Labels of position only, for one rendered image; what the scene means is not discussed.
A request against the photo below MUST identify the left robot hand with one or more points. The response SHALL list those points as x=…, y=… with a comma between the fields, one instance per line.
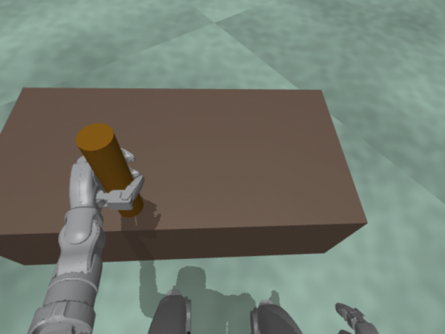
x=85, y=189

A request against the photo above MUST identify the right robot hand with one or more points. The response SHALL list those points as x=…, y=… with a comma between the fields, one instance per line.
x=356, y=320

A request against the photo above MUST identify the left robot arm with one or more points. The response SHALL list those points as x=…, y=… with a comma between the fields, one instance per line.
x=69, y=302

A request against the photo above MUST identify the can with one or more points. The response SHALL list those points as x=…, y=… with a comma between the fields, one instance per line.
x=98, y=144

